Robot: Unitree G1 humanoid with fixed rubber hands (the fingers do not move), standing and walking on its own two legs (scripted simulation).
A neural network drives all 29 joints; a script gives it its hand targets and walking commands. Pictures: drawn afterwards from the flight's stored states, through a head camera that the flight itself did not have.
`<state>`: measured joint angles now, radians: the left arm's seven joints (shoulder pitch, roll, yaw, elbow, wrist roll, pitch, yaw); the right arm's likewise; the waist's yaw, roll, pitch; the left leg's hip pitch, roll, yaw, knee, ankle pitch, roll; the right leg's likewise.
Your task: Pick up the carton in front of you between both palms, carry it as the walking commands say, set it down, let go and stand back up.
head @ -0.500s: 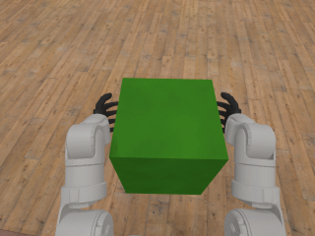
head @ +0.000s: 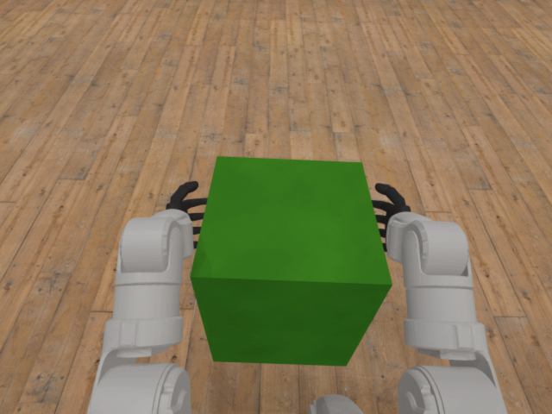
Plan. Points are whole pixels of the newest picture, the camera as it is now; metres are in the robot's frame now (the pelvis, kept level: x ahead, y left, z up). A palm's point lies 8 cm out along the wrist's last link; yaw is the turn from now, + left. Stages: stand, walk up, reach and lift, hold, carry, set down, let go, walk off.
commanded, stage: carry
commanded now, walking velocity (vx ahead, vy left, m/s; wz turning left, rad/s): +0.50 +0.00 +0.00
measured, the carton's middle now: (284, 266) +0.34 -0.02 +0.01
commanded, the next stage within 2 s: none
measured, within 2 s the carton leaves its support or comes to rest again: neither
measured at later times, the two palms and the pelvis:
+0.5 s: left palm (171, 91) +0.65 +0.17 +0.11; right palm (329, 81) +0.69 -0.13 +0.11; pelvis +0.34 -0.01 +0.04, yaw +3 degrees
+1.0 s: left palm (173, 23) +0.92 +0.20 +0.12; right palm (303, 22) +0.91 -0.10 +0.12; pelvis +0.65 +0.06 +0.03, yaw -1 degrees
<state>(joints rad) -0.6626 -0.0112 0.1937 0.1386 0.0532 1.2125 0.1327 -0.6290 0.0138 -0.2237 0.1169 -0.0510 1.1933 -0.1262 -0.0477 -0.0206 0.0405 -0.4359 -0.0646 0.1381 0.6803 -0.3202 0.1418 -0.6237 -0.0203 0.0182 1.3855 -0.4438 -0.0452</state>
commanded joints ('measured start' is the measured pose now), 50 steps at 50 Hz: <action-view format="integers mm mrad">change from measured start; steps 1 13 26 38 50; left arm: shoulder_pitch -699 -413 -220 -68 54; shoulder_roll -1123 -1071 -1052 -971 -1026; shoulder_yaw -606 -741 -798 -783 -802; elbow -203 -222 -368 -522 -498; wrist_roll -374 -303 -411 -347 -325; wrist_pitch -65 -205 -109 6 -10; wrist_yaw -190 -222 -305 -310 -287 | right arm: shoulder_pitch -833 -544 -148 -27 22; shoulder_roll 1177 1143 1044 1029 1016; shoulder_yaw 701 841 781 800 822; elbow -219 -185 -286 -426 -462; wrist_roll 524 458 264 344 365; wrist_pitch -41 -183 -117 8 14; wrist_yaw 262 279 213 289 312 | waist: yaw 0 67 69 24 29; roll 98 107 -144 212 154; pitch -532 -621 -476 -384 -279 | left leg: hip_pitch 476 311 -139 574 466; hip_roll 347 176 72 476 317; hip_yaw -480 -92 -7 -562 -51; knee -221 188 -16 -444 -517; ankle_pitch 396 807 72 145 371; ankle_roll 145 -113 -164 73 -26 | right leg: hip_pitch -194 714 820 -91 17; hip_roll -54 -26 -203 -52 -63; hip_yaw -8 -106 3 -31 -182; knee -83 -1017 -1075 -166 -781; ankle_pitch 53 743 880 -44 354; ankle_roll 1 -66 -83 14 58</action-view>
